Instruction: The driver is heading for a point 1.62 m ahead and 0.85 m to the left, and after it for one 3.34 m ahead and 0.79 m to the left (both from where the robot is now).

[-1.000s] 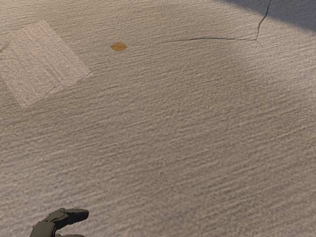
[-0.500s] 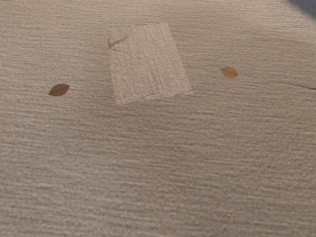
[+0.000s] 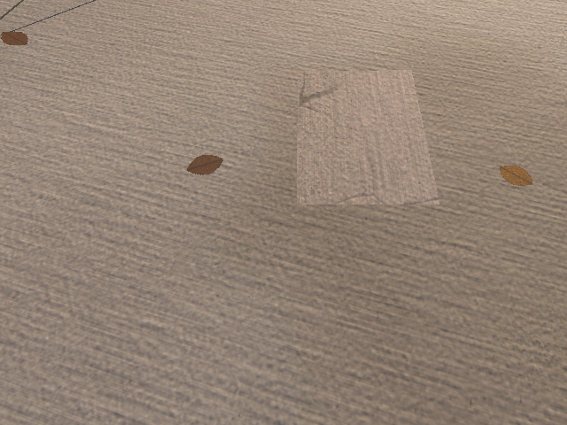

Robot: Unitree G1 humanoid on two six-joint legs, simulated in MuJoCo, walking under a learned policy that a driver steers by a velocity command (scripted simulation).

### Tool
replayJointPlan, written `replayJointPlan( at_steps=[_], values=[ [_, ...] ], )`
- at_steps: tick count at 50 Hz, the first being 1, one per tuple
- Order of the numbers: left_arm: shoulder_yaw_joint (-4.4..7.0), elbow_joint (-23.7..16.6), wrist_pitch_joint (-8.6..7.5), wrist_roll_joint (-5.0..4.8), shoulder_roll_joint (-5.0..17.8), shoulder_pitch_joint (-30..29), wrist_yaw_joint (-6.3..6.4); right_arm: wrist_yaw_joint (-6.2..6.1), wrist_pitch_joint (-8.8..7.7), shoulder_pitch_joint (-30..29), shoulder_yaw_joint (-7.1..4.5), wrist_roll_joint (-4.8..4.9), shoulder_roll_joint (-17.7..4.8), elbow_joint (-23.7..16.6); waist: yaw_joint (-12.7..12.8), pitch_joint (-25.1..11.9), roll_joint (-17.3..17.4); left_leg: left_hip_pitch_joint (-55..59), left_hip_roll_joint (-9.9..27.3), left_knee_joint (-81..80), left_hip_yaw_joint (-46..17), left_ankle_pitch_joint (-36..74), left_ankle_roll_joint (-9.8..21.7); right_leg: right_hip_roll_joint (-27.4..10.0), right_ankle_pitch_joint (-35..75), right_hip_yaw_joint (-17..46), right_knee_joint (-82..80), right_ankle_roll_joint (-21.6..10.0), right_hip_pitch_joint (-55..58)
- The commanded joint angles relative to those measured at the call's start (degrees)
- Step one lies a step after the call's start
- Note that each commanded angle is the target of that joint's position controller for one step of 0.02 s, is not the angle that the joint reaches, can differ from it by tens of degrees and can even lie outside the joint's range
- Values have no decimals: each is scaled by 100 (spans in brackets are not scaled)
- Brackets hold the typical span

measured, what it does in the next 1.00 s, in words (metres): steps on the spot: left foot, then right foot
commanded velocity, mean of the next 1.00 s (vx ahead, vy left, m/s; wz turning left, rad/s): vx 0.07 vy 0.00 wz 0.21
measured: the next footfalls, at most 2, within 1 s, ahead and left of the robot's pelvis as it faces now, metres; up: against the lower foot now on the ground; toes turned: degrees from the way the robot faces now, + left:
left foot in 0.42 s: -0.01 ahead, +0.11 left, +0.00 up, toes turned +7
right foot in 0.68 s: +0.03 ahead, -0.11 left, +0.00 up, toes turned +12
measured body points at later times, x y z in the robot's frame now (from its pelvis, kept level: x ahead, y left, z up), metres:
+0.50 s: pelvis -0.01 +0.01 +0.01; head +0.01 +0.03 +0.46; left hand +0.02 +0.28 -0.12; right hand +0.18 -0.21 -0.10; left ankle -0.05 +0.10 -0.73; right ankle +0.00 -0.11 -0.72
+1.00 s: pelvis +0.02 +0.00 +0.00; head +0.03 +0.00 +0.45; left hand -0.01 +0.27 -0.13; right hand +0.15 -0.25 -0.13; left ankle -0.03 +0.09 -0.72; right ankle +0.00 -0.12 -0.73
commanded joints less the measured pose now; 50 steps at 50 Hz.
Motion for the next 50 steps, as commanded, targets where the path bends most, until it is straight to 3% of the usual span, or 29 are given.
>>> replayJointPlan(
  at_steps=[1, 2, 3, 4, 6, 11, 16, 18, 20, 21, 22, 23, 25, 27, 30, 32, 34, 35, 37, 39, 41, 43, 45, 47, 48, 50],
  values=[
    [331, -339, -112, 120, 1373, 582, 130, -86, -100, -40, -90, 164, -248, -533, 243, -491, -1177, -1172, 16, 1072, -256, -2435, -171, -2147, -642, 2169, -1997, -683, 1448],
    [374, -433, -86, 174, 1499, 137, 78, -119, -120, -201, -201, -91, -702, -515, 256, 6, -1237, -1466, -81, 2250, 469, -2536, -252, -2673, -223, 2612, -2174, -1159, 401],
    [270, -461, -111, 161, 1073, 4, 50, -83, -116, -254, -269, -161, -889, -461, 105, 98, -800, -1054, 250, 2999, 353, -2245, -263, -2413, 452, 2161, -1995, -1209, 3],
    [182, -484, -135, 121, 773, -301, 18, -25, -83, -26, -272, -134, -832, -322, -115, 133, -632, -878, 253, 3448, 395, -1911, -264, -1963, 1058, 1454, -1822, -1027, -116],
    [151, -582, -152, 99, 665, -512, 27, 86, 6, 332, -245, -73, -742, -143, -185, -55, -929, -969, 271, 4169, 608, -1629, -359, -1516, 2103, 621, -1560, -882, 301],
    [228, -276, -195, 68, 795, 464, 17, 85, 66, -271, -78, 8, -474, -310, 363, -263, -912, -1246, 339, 3360, 661, -1888, -569, -1644, 3725, 411, -1073, -1091, 1572],
    [271, -159, -160, 93, 944, 394, -101, 29, 87, -428, 96, 83, -307, -325, 422, -400, -1297, 70, 480, 1527, 1142, -2282, -436, -1628, 3947, 202, -813, -1089, 1243],
    [288, -48, -109, 68, 1008, 431, -147, -16, 48, -320, 140, 106, -294, -269, 351, -400, -1346, 548, 479, 609, 1318, -1876, -316, -1599, 4157, 220, -612, -1047, 1135],
    [252, 50, -87, -14, 923, 441, -165, -83, -66, -66, 195, -10, -308, -123, 112, -412, -965, 1631, 677, -1175, 1118, -186, -148, -1451, 3594, 71, -275, -604, 553],
    [169, -8, -106, 2, 618, 630, -193, -112, -150, -9, 175, -124, -623, -143, 218, -713, -153, 2450, 1616, -1412, -12, 132, 9, -1188, 2314, -158, 204, -234, -83],
    [15, -184, -120, -1, 150, 683, -223, -134, -184, -383, 140, -43, -1011, -235, 459, -478, 994, 2045, 2705, -1081, -1020, 2174, 619, -477, -140, -640, 146, 81, -520],
    [61, -66, -21, 11, 424, 389, -159, -153, -236, -272, 207, -3, -635, -122, 111, -484, 856, 1688, 2695, -893, -810, 2091, 1006, -579, -915, -325, 505, 105, -140],
    [110, -5, 39, -27, 538, 244, -181, -191, -284, -568, 343, -48, -365, -52, 202, -197, 789, 1608, 2323, -982, -439, 1791, 898, -479, -713, -229, 603, 94, -284],
    [125, 138, 38, 15, 548, 425, -192, -261, -317, -616, 364, -13, -399, 56, 285, -233, 902, 1655, 2009, -852, -74, 2377, 716, -409, -319, -265, 527, 142, -118],
    [58, 350, 23, 5, 371, 597, -161, -263, -330, -601, 392, 16, -350, 196, 302, -378, 656, 1602, 1888, -680, 107, 2373, 660, -334, -44, -355, 123, 204, 258],
    [12, 475, -1, 25, 293, 673, -126, -267, -312, -729, 382, 54, -369, 271, 414, -321, 501, 1203, 1718, -633, 150, 1275, 439, -396, 1056, -354, -720, 207, 833],
    [18, 488, -90, 114, 528, 587, -117, -255, -297, -591, 384, 17, -314, 381, 292, -176, 260, 698, 1448, -743, 84, -343, 162, -856, 1749, 116, -1023, 187, 1216],
    [100, 587, -98, 39, 796, 453, -139, -224, -263, -396, 357, 33, -284, 463, 68, 173, -261, 776, 1160, -941, 270, -679, 114, -833, 1574, 139, -835, 81, 644],
    [78, 722, -123, 65, 547, 618, -201, -222, -212, -412, 305, 8, -431, 661, 259, 186, -251, 1049, 1058, -709, 333, -1814, 253, -554, -154, -40, -877, -19, 281],
    [87, 701, -122, 123, 531, 586, -199, -171, -183, -332, 237, -33, -533, 697, 215, 411, -258, 744, 1049, -599, 218, -3120, 454, -475, -1404, 54, -851, -196, -109],
    [91, 660, -168, 113, 525, 562, -213, -141, -232, -315, 223, -22, -494, 693, 202, 650, -165, 496, 1165, -621, -48, -3538, 602, -519, -1732, 259, -765, -346, -341],
    [104, 656, -258, 105, 527, 641, -217, -130, -329, -318, 209, 0, -460, 708, 251, 553, -115, 450, 1234, -556, -193, -3342, 644, -608, -1532, 496, -784, -476, -165],
    [160, 766, -344, 77, 661, 994, -218, -99, -428, -589, 216, 8, -379, 631, 460, 420, -351, -18, 991, -165, 148, -2813, 521, -863, -1617, 1057, -1241, -698, 585],
    [302, 1014, -385, 60, 1036, 1564, -196, -47, -543, -1041, 269, -65, -178, 441, 688, 574, -1085, -946, 606, 909, 1175, -1701, 287, -1782, -1944, 2394, -2172, -1167, 1530],
    [309, 1052, -391, 76, 1010, 1652, -205, -38, -588, -1205, 257, -119, -285, 361, 747, 702, -984, -1161, 743, 1119, 1239, -1842, 271, -2023, -1713, 2626, -2300, -1304, 1529],
    [304, 1111, -431, 127, 913, 1572, -233, 14, -668, -1139, 258, -75, -316, 327, 633, 671, -946, -1142, 908, 1234, 1172, -2049, 292, -2039, -733, 2383, -2217, -1311, 1611]
  ],
)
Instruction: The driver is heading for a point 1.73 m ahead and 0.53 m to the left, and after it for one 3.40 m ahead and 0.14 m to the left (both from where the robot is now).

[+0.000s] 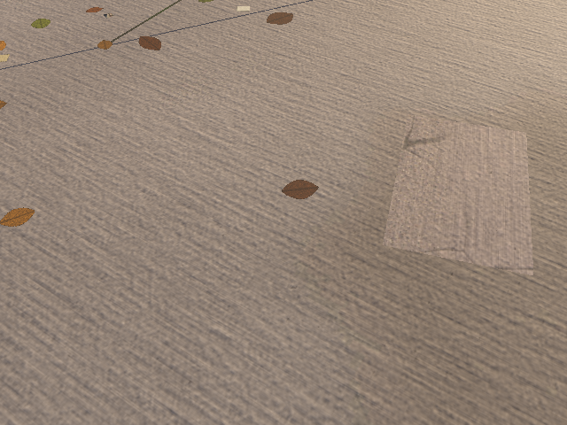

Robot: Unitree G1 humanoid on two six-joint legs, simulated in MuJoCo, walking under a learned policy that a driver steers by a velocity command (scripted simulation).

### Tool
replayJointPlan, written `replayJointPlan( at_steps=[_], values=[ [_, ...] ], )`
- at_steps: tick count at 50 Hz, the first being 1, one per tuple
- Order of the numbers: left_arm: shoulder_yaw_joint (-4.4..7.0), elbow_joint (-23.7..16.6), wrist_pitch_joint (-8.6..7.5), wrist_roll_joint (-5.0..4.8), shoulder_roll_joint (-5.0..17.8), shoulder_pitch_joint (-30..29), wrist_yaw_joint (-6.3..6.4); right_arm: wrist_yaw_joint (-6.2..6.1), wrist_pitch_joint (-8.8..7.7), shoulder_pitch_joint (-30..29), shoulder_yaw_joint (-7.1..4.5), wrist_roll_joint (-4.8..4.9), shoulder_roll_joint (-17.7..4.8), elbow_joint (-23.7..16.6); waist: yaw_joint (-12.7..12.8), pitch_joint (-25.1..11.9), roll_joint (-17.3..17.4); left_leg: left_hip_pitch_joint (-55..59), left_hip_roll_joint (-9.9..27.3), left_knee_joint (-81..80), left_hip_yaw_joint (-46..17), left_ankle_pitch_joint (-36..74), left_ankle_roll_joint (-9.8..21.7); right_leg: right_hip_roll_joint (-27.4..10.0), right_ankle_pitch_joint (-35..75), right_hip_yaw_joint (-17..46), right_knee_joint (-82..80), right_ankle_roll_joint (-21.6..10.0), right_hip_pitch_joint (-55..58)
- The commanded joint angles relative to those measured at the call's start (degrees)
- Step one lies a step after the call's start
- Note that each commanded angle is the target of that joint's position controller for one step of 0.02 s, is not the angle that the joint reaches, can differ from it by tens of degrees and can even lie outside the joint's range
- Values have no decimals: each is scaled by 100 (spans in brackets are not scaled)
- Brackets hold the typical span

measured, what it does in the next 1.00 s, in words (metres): walks ahead: left foot, then right foot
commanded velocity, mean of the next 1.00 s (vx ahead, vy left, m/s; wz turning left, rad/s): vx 0.46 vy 0.00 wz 0.12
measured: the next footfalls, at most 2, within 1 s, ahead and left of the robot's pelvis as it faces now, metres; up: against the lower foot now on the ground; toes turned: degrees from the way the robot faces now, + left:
left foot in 0.12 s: +0.10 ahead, +0.10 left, +0.00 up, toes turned +0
right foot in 0.54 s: +0.44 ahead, -0.09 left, +0.00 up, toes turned -4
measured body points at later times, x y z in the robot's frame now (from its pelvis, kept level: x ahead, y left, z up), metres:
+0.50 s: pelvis +0.23 +0.01 -0.01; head +0.26 +0.00 +0.44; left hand +0.44 +0.23 -0.11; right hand +0.15 -0.24 -0.15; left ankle +0.06 +0.10 -0.74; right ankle +0.39 -0.09 -0.72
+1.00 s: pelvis +0.50 -0.02 +0.00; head +0.53 -0.01 +0.45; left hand +0.43 +0.22 -0.14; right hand +0.69 -0.22 -0.13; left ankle +0.66 +0.12 -0.70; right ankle +0.40 -0.09 -0.74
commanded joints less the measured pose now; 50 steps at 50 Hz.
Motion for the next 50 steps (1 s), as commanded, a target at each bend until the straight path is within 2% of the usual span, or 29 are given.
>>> replayJointPlan(
  at_steps=[1, 3, 4, 5, 6, 7, 8, 9, 10, 11, 12, 14, 16, 19, 22, 24, 25, 26, 27, 28, 29, 30, 31, 32, 34, 36, 39, 45, 50],
  values=[
    [251, -37, -101, 21, 945, 382, 1, 77, -285, -1116, -43, 35, -377, -775, 248, 769, -833, -1708, 200, 32, 99, -95, 30, -1761, -515, 2224, -1754, -1176, 742],
    [252, -40, -117, -48, 926, 49, -7, 112, -311, -735, -34, 57, -321, -643, -36, 572, -841, -725, 30, -594, 356, 543, 35, -1391, 435, 1498, -1559, -951, 337],
    [252, -63, -110, -109, 926, -196, -11, 115, -314, -313, -27, 46, -245, -484, -307, 465, -784, 189, -111, -1120, 541, 1002, 43, -1177, 799, 1077, -1293, -806, -180],
    [235, -85, -125, -138, 856, -317, -5, 85, -313, 272, -80, 28, -328, -243, -560, 281, -585, 1368, -198, -1343, 480, 1244, 47, -969, 1086, 753, -817, -656, -902],
    [183, -190, -175, -134, 725, -508, -6, 4, -324, 1051, -204, -27, -678, -30, -948, -54, -27, 2570, 357, -1625, -359, 723, 186, -640, 1164, 322, 253, -456, -1803],
    [45, -516, -217, -138, 276, -727, -28, -76, -324, 1805, -366, -92, -1355, 29, -1212, -466, 1350, 3254, 1973, -2591, -2789, -862, 661, 40, -216, -385, 2166, -184, -2816],
    [144, -544, -177, -29, 633, -776, 4, -92, -274, 1767, -368, -42, -1386, 133, -1021, -45, 1100, 2664, 2447, -2857, -3874, -1016, 1105, 163, -1225, -52, 3168, -288, -3457],
    [157, -492, -158, -7, 672, -764, -17, -80, -258, 1214, -296, -28, -1104, 7, -669, 516, 513, 2318, 2307, -2700, -3217, -832, 1129, -266, -909, 203, 3613, -418, -3781],
    [125, -421, -188, -21, 584, -757, -78, -53, -298, 819, -212, -10, -776, -111, -508, 657, 301, 1980, 2003, -2760, -2665, -219, 974, -434, -424, 232, 3591, -437, -3693],
    [125, -383, -193, -13, 545, -733, -125, -46, -331, 593, -150, -1, -617, -152, -332, 693, 272, 1739, 1749, -2892, -2162, 314, 808, -564, -104, 168, 3411, -393, -3503],
    [123, -364, -164, 55, 542, -744, -165, -56, -369, 549, -105, 16, -520, -128, -249, 648, 333, 1636, 1575, -2961, -1797, 955, 709, -621, 108, 81, 3277, -301, -3345],
    [92, -409, -105, 97, 443, -873, -232, -62, -430, 728, -80, 49, -515, 18, -190, 491, 432, 1682, 1407, -2921, -1257, 2481, 695, -576, 379, -148, 3218, -133, -3287],
    [52, -588, -84, 91, 361, -1304, -261, -64, -449, 906, -70, 102, -521, 170, -193, 533, 368, 1618, 1323, -2935, -870, 3350, 720, -576, 644, -323, 2907, 9, -3390],
    [-59, -883, -91, 45, 201, -2058, -292, -66, -443, 893, -43, 107, -515, 276, -267, 692, 453, 1134, 1088, -3024, -395, 3670, 620, -473, 1284, -565, 1696, 65, -2873],
    [-64, -995, -73, -8, 278, -2324, -246, -75, -457, 1034, -63, 103, -647, 423, -292, 701, 499, 1131, 1265, -3070, -347, 4035, 544, -295, 1659, -666, 912, -118, -2171],
    [-10, -960, -86, 6, 409, -2139, -174, -99, -453, 958, -75, 110, -719, 485, -124, 594, 417, 1481, 1390, -2675, -263, 5046, 450, -159, 1528, -663, 704, -329, -1821],
    [37, -848, -100, 23, 494, -1790, -128, -120, -439, 905, -90, 95, -779, 504, 48, 376, 426, 1663, 1394, -2170, -187, 5825, 366, -25, 1320, -684, 647, -429, -1441],
    [101, -624, -129, 39, 595, -1131, -81, -134, -399, 849, -106, 72, -823, 517, 344, 12, 376, 1716, 1315, -1298, -87, 6318, 283, 136, 1192, -719, 468, -535, -768],
    [181, -292, -170, 83, 729, -194, -20, -139, -363, 839, -97, 63, -803, 515, 713, -478, 238, 1294, 1086, -83, 69, 5903, 187, 119, 1202, -668, 207, -659, 383],
    [304, -124, -199, 204, 1200, 698, 53, -126, -351, 1027, -16, 59, -512, 389, 910, -1140, -377, 236, 737, 1733, 286, 3821, 121, -1159, 246, 725, 71, -896, 1658],
    [381, -118, -191, 223, 1631, 662, 20, -75, -339, 1761, 66, 204, 96, 368, 412, -1667, -1619, -1574, -372, 3658, 134, -543, -60, -2556, -366, 3717, -840, -1606, 2621],
    [353, -165, -153, -33, 1332, 127, -28, -87, -331, 1320, -68, 72, -483, 371, 336, -1147, -812, -2005, -52, 4004, -507, -224, 70, -2290, -907, 3907, -1286, -1513, 1980],
    [250, -267, -171, -80, 926, -503, -41, -56, -358, 862, -107, 76, -570, 238, 118, -342, -490, -2117, 269, 3812, -398, 393, 107, -2123, -801, 2912, -1356, -1375, 1137],
    [175, -271, -229, -46, 627, -743, -63, -40, -376, 654, -74, 89, -435, 221, 29, -12, -185, -1926, 460, 3518, -367, 723, 109, -1899, -100, 2227, -1542, -1250, 506],
    [93, -141, -327, -30, 381, -801, -24, 13, -240, 776, -44, 8, -240, 314, -235, 143, -303, -1385, 656, 3082, -375, 880, 32, -1543, 771, 1254, -1765, -961, -193],
    [83, 13, -445, -30, 368, -525, -20, 67, -121, 746, -42, -1, -115, 327, -279, 183, -304, -1338, 650, 2946, -348, 980, -18, -1498, 1300, 797, -1914, -925, -332],
    [100, 161, -517, -38, 446, -245, -7, 120, -30, 135, -55, 9, -88, 134, -227, 454, -284, -2060, 737, 2572, -319, 1566, -95, -1427, 1438, 208, -2169, -811, -166],
    [37, 349, -518, -68, 381, 140, 68, 210, -87, -1090, 25, 22, 89, -301, 4, 644, -298, -2364, 620, 857, 212, 2713, -200, -1205, 2676, -776, -2079, -525, 287],
    [34, 595, -428, -39, 476, 596, 191, 248, -96, -1722, 72, -16, 100, -627, 166, 680, -364, -2245, 400, -126, 761, 2316, 45, -1459, 4101, -1146, -1605, -501, 1289]
  ],
)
